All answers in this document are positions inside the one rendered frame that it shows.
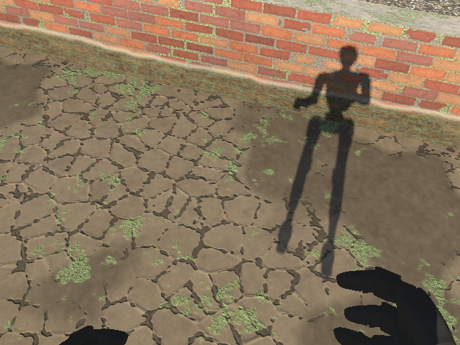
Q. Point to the right robot hand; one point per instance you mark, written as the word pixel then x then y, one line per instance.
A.
pixel 415 321

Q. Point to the left robot hand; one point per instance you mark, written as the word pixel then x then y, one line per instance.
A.
pixel 90 336

